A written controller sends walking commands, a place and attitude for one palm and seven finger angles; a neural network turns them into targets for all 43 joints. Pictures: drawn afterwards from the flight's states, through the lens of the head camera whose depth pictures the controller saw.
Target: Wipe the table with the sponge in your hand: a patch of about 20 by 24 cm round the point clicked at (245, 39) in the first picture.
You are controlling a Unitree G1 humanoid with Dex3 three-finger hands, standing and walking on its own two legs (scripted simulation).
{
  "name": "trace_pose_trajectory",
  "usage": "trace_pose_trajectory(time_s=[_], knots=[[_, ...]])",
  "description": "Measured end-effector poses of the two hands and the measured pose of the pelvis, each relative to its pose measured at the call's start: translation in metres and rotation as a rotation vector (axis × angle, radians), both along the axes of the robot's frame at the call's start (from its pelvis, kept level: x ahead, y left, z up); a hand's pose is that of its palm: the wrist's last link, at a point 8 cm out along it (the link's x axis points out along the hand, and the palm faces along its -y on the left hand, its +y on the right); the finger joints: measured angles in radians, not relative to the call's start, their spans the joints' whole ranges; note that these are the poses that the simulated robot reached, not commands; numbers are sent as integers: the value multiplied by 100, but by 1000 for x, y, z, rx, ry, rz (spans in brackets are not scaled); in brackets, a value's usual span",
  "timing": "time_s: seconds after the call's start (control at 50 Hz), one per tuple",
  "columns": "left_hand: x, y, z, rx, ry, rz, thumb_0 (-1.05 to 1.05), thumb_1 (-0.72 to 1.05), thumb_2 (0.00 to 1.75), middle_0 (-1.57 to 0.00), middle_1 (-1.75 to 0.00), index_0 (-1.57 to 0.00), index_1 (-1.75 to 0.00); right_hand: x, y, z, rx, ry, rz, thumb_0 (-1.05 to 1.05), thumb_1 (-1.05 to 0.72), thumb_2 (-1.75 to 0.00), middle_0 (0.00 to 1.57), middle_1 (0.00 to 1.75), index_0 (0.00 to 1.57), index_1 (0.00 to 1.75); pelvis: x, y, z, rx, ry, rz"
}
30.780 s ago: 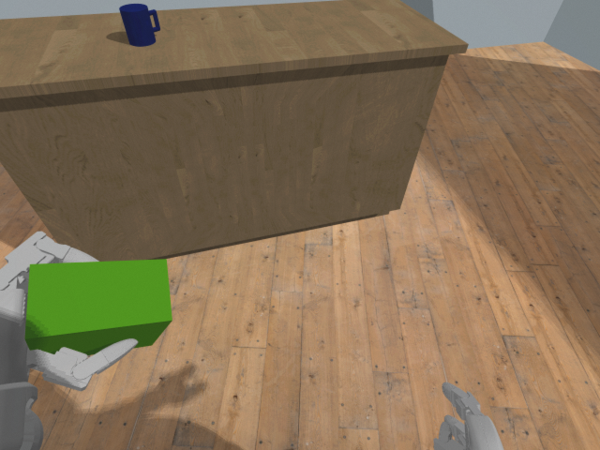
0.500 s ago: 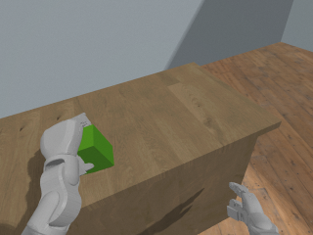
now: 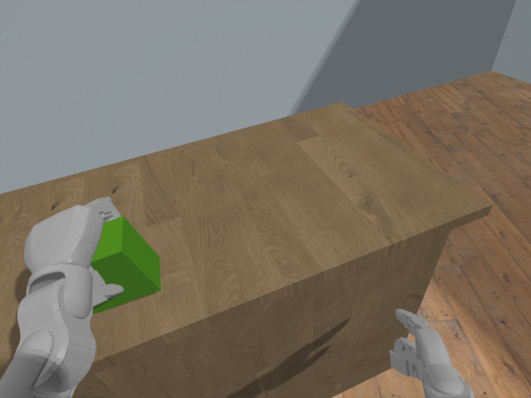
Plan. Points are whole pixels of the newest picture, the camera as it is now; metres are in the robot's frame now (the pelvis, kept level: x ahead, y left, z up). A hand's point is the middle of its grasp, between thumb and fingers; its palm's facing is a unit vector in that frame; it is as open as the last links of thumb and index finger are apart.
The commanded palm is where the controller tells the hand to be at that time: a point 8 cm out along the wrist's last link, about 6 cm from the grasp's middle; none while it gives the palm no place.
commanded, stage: slide back across to the middle lane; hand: left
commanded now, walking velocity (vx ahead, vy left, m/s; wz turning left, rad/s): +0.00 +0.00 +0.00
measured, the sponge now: (111, 274) +0.24 +0.27 +0.11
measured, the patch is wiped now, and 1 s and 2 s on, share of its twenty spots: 1.00 1.00 1.00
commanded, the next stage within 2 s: wipe forward along the middle lane in 0.06 s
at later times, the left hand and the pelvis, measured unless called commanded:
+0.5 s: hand (87, 242) +0.26 +0.31 +0.15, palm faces +0.10 -0.07 -0.99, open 10.2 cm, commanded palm +0.23 +0.30 +0.19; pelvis +0.00 +0.02 +0.00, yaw +2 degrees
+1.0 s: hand (93, 218) +0.31 +0.33 +0.15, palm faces +0.03 -0.05 -1.00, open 10.2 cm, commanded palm +0.28 +0.33 +0.18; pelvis +0.01 +0.01 +0.00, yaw +3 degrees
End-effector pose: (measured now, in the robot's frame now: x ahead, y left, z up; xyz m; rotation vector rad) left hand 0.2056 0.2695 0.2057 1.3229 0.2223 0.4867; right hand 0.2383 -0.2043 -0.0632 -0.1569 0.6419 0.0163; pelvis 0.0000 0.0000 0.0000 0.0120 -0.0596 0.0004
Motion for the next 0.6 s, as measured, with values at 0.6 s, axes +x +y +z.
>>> trace_pose_trajectory(time_s=[0.6], knots=[[45,37,-6,88,136,41,-1,-53,106,-68,-136,-75,-130,7,30,-6,-12,26,49,1,-90,-90,20,30,20,29,6,17,4,-5,37,30]])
